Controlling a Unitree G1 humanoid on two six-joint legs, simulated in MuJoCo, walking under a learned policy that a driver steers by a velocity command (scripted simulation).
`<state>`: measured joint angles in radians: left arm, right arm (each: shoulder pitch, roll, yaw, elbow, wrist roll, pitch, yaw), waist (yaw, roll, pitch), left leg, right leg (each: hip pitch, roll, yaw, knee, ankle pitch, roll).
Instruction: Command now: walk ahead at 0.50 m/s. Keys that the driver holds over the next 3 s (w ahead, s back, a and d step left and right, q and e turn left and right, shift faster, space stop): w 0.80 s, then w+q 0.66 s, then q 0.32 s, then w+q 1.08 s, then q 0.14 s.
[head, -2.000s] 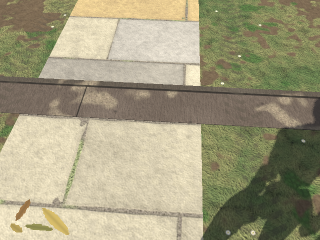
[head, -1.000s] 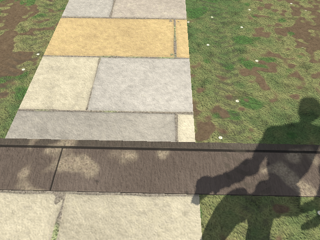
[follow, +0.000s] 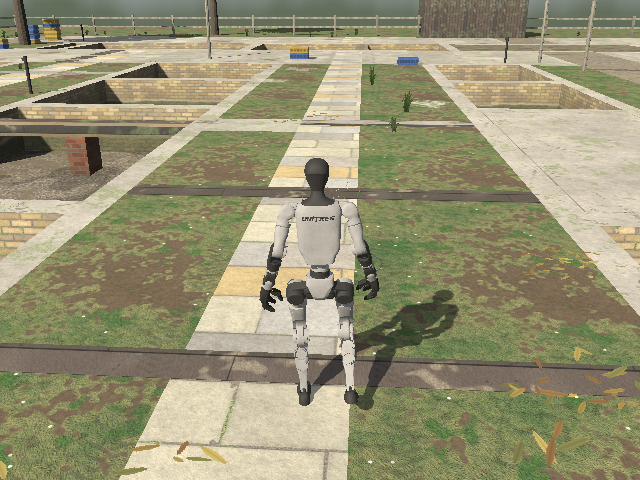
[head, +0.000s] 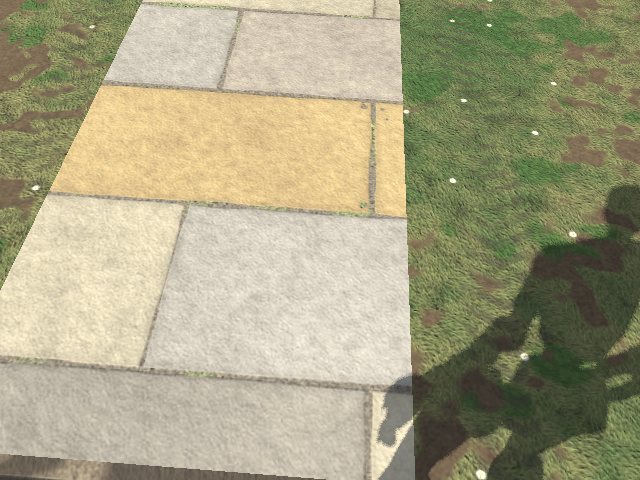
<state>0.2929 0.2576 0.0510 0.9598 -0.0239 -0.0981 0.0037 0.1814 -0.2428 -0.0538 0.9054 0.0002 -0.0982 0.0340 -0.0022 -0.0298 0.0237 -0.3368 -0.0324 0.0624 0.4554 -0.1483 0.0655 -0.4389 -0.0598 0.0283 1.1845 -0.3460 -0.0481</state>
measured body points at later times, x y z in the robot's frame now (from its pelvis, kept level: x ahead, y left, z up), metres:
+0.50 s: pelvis +0.28 -0.06 -0.01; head +0.31 -0.07 +0.44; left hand +0.45 +0.19 -0.12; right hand +0.26 -0.32 -0.16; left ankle +0.11 +0.08 -0.66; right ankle +0.37 -0.15 -0.74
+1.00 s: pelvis +0.56 -0.01 -0.02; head +0.59 +0.00 +0.43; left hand +0.51 +0.26 -0.16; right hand +0.76 -0.24 -0.12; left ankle +0.67 +0.09 -0.74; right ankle +0.38 -0.15 -0.73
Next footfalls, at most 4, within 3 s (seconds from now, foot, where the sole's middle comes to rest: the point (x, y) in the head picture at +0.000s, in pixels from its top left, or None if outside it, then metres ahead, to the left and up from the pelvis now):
0.42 right None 0.41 -0.15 -0.77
0.98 left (281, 374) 0.71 0.09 -0.77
1.50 right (340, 262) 1.03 -0.05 -0.77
2.00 left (234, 281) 0.97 0.22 -0.77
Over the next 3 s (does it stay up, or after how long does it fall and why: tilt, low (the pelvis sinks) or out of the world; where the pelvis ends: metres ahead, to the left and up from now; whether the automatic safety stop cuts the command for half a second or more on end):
stays up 1.24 0.48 -0.02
